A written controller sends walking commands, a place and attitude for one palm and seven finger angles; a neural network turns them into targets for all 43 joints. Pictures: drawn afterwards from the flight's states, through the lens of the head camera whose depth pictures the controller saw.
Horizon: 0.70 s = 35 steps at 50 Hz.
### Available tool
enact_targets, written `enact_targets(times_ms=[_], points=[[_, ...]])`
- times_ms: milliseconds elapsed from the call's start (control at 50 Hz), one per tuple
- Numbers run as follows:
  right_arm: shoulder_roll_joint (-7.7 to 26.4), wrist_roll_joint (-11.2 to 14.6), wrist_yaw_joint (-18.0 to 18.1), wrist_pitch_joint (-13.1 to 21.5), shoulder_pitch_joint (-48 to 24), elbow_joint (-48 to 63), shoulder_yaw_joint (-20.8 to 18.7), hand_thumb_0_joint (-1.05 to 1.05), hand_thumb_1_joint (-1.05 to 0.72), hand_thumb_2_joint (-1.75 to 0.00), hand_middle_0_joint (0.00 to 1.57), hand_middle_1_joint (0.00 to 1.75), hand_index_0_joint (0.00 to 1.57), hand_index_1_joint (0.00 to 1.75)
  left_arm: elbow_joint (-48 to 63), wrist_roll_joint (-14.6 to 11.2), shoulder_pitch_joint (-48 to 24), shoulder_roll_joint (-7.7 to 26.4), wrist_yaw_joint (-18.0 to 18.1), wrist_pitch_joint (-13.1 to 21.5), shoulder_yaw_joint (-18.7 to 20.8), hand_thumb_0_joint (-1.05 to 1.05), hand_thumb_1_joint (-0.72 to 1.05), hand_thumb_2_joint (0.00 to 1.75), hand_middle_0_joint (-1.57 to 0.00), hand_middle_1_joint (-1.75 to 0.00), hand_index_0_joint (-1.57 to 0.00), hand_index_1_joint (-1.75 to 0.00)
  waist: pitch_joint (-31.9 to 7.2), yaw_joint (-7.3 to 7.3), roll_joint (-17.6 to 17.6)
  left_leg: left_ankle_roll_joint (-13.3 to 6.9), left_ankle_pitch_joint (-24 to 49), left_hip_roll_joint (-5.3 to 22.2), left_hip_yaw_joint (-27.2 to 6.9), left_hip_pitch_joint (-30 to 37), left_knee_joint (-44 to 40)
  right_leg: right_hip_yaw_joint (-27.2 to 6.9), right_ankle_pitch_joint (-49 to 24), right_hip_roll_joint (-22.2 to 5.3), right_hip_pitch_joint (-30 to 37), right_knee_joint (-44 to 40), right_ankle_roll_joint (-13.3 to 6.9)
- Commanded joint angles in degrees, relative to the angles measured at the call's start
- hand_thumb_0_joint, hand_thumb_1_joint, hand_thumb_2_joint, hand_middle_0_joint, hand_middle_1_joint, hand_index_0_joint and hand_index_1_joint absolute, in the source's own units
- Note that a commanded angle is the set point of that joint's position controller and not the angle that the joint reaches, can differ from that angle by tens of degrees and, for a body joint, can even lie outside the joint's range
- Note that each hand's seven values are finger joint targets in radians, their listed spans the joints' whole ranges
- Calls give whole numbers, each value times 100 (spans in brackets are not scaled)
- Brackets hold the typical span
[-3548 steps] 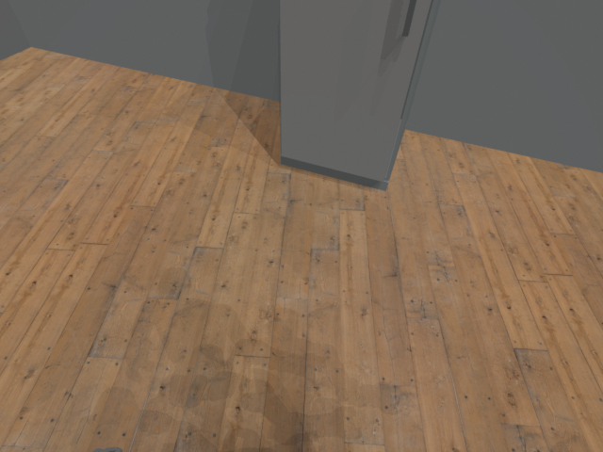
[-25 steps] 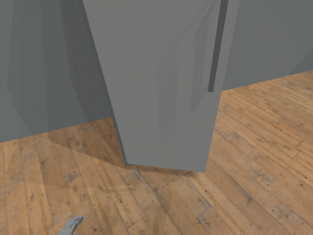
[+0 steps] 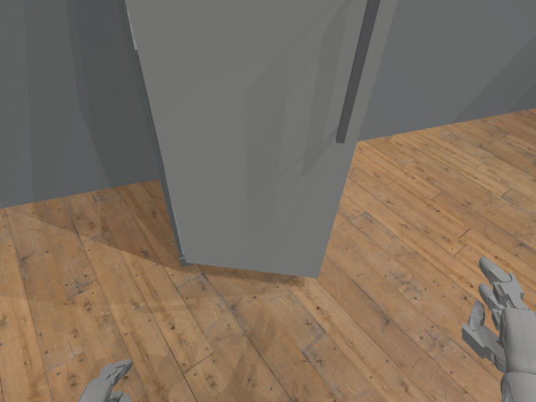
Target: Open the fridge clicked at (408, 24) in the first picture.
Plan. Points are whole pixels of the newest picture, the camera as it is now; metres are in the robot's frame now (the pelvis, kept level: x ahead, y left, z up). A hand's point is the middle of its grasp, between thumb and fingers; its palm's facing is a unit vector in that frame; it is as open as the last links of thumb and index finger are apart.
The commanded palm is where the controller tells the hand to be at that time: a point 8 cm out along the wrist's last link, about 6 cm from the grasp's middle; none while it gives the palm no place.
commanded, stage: let the arm hang, fingers relaxed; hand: right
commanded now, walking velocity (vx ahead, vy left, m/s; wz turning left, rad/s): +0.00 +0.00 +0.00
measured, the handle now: (358, 58) +0.72 -0.12 +0.23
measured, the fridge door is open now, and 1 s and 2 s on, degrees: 27 27 27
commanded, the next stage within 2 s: look to check the result in 1.00 s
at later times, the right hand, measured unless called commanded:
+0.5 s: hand out of the picture +0.01 -0.21 -0.14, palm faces +0.04 +0.98 -0.21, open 7.3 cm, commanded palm none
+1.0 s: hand out of the picture +0.01 -0.19 -0.14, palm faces +0.02 +0.99 -0.16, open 7.3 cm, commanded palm none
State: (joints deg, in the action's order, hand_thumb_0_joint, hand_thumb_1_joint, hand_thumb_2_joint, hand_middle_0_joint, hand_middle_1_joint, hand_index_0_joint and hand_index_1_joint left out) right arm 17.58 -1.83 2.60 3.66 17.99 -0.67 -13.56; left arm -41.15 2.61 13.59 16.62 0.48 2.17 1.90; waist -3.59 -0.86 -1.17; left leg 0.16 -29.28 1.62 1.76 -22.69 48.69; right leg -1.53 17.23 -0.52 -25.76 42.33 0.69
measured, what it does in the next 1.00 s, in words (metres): stands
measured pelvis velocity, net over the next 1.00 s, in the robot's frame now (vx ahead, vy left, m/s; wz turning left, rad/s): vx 0.02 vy -0.03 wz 0.01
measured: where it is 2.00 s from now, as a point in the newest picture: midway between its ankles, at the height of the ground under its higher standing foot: outside the picture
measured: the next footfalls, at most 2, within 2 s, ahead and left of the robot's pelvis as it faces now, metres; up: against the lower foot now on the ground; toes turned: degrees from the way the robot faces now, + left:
none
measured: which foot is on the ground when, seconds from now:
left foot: down 0.00-1.00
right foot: down 0.00-1.00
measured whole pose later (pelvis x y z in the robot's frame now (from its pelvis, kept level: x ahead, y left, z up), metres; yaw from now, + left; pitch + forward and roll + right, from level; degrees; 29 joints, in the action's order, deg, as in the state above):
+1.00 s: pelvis +0.02 -0.03 +0.03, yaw +0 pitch -2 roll +0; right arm 7.2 -0.7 1.7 0.0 17.5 -65.5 0.2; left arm -64.5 0.8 18.6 7.0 2.3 0.0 -0.3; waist 1.4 -0.3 0.0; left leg 1.5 -14.2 1.5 -1.2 -7.5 23.9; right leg 2.6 12.6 1.2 -9.4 24.1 -2.1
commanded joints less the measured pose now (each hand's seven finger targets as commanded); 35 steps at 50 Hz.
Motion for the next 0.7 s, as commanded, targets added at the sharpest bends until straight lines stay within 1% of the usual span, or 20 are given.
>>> enact_targets(times_ms=[0, 20, 40, 60, 80, 100, 120, 140, 160, 180, 200, 220, 240, 260, 300, 320, 340, 380, 480, 680], points=[[-65, -16, -361, -356, 281, -1849, 792, 0, -90, -90, 20, 30, 20, 30, 574, 51, -322, 737, 60, 35, 110, 0, 90, 90, -20, -30, -20, -30, -225, 288, 239, 84, 877, -119, -172, 1195, -1097, -1476, -1366, -949, -313, -1214, -836], [368, -54, -317, -338, 352, -2325, 770, 0, -90, -90, 20, 30, 20, 30, 518, -32, -387, 442, 50, -11, 43, 0, 90, 90, -20, -30, -20, -30, -241, 372, 1223, -117, 1490, 481, -1139, 1566, -2002, -523, -612, -160, -634, -403, -362], [664, -23, -285, -316, 215, -2706, 795, 0, -90, -90, 20, 30, 20, 30, 446, -116, -391, 254, 33, -87, 61, 0, 90, 90, -20, -30, -20, -30, 198, 220, 1741, -642, 1157, 1513, -2550, 849, -3083, 48, 599, 260, -565, 288, -49], [697, -5, -255, -288, -91, -3044, 861, 0, -90, -90, 20, 30, 20, 30, 316, -87, -513, 277, 31, -188, 93, 0, 90, 90, -20, -30, -20, -30, 685, 207, 1758, -994, 1439, 1745, -2954, 492, -3429, -118, 1144, 147, -555, 817, -22], [619, -22, -235, -274, -259, -3397, 919, 0, -90, -90, 20, 30, 20, 30, 138, -74, -351, 273, 22, -208, 107, 0, 90, 90, -20, -30, -20, -30, 745, 78, 1381, -1132, 2059, 1637, -2755, 603, -3285, -120, 1048, 91, -512, 1059, -29], [540, -25, -216, -262, -363, -3697, 946, 0, -90, -90, 20, 30, 20, 30, -60, -96, -134, 214, 20, -201, 104, 0, 90, 90, -20, -30, -20, -30, 558, -25, 949, -1175, 2880, 1479, -2359, 897, -2993, -46, 938, 66, -377, 1081, -30], [540, -10, -187, -258, -383, -3939, 964, 0, -90, -90, 20, 30, 20, 30, -218, -124, 1, 174, 16, -202, 83, 0, 90, 90, -20, -30, -20, -30, 354, -67, 803, -1134, 3785, 1323, -1960, 1067, -2724, 16, 886, 13, -100, 838, -22], [375, 17, -166, -248, -385, -4209, 974, 0, -90, -90, 20, 30, 20, 30, -381, -157, 111, 37, 27, -199, 57, 0, 90, 90, -20, -30, -20, -30, 285, -68, 628, -1073, 4222, 1174, -1564, 1294, -2611, 98, 718, -1, 110, 397, -25], [66, -5, -111, -244, -333, -4314, 855, 0, -90, -90, 20, 30, 20, 30, -503, -125, 291, -127, 45, -173, 61, 0, 90, 90, -20, -30, -20, -30, 118, -120, 529, -950, 4364, 1050, -1289, 1419, -2333, 87, 313, -82, 477, -513, -48], [9, 47, -97, -247, -307, -4462, 895, 0, -90, -90, 20, 30, 20, 30, -686, -137, 495, -202, 45, -136, 33, 0, 90, 90, -20, -30, -20, -30, -47, -131, 228, -666, 4090, 823, -979, 1386, -2084, 60, -907, -115, 1084, -1424, -82], [-140, 113, -113, -267, -123, -4611, 973, 0, -90, -90, 20, 30, 20, 30, -808, -134, 481, -122, 71, -67, -7, 0, 90, 90, -20, -30, -20, -30, -217, 5, -317, -338, 3413, 409, -662, 1192, -1914, -342, -2225, -413, 1579, -1756, -209], [-279, 118, -124, -307, 37, -4743, 1046, 0, -90, -90, 20, 30, 20, 30, -872, -122, 344, 91, 110, -69, 15, 0, 90, 90, -20, -30, -20, -30, -231, 150, -473, -203, 2466, 200, -482, 947, -2043, -597, -2618, -791, 1804, -1628, -422], [-375, 102, -116, -331, 46, -4874, 1094, 0, -90, -90, 20, 30, 20, 30, -949, -107, 369, 125, 174, -94, 6, 0, 90, 90, -20, -30, -20, -30, -49, 130, -336, -149, 2070, 125, -421, 1031, -2341, -579, -2599, -871, 1617, -1588, -528], [-271, 108, -122, -353, -79, -5054, 1090, 0, -90, -90, 20, 30, 20, 30, -1104, -135, 421, 45, 191, -88, -24, 0, 90, 90, -20, -30, -20, -30, -21, 72, -599, -129, 2166, 149, -345, 1173, -2316, -604, -2730, -754, 1598, -1731, -495], [-213, 147, -136, -375, -109, -5325, 1116, 0, -90, -90, 20, 30, 20, 30, -1315, -167, 517, 31, 230, -89, -57, 0, 90, 90, -20, -30, -20, -30, -44, 77, -715, -87, 2089, 128, -249, 1345, -2330, -557, -2917, -770, 1752, -1931, -471], [-195, 146, -135, -373, -24, -5439, 1144, 0, -90, -90, 20, 30, 20, 30, -1383, -186, 473, 27, 240, -97, -49, 0, 90, 90, -20, -30, -20, -30, -28, 117, -614, -96, 2176, 167, -280, 1363, -2434, -477, -2892, -733, 1836, -1909, -462], [-213, 144, -130, -376, 4, -5572, 1164, 0, -90, -90, 20, 30, 20, 30, -1440, -192, 486, -30, 244, -108, -58, 0, 90, 90, -20, -30, -20, -30, 14, 104, -322, -113, 2216, 205, -305, 1399, -2559, -410, -2585, -691, 1825, -1930, -440], [-215, 135, -123, -384, -9, -5750, 1199, 0, -90, -90, 20, 30, 20, 30, -1570, -202, 546, -49, 234, -122, -74, 0, 90, 90, -20, -30, -20, -30, 268, 76, -62, -148, 2222, 251, -373, 1412, -2687, -343, -2038, -606, 1664, -2056, -377], [-262, 124, -101, -381, 108, -6060, 1247, 0, -90, -90, 20, 30, 20, 30, -1821, -205, 590, -132, 214, -129, -92, 0, 90, 90, -20, -30, -20, -30, 573, 82, 183, -165, 2129, 314, -445, 1338, -2846, -262, -1453, -509, 1593, -2229, -344], [-410, 118, -63, -366, 205, -6307, 1255, 0, -90, -90, 20, 30, 20, 30, -2107, -202, 723, -272, 226, -100, -119, 0, 90, 90, -20, -30, -20, -30, 794, 80, 77, -159, 2103, 316, -469, 1256, -2830, -210, -1431, -484, 1613, -2339, -339]])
